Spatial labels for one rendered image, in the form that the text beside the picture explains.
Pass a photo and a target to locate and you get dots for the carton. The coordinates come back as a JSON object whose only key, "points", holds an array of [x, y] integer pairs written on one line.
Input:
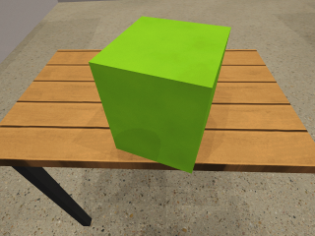
{"points": [[156, 82]]}

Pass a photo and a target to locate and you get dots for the table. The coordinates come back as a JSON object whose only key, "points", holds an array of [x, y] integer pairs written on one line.
{"points": [[59, 121]]}

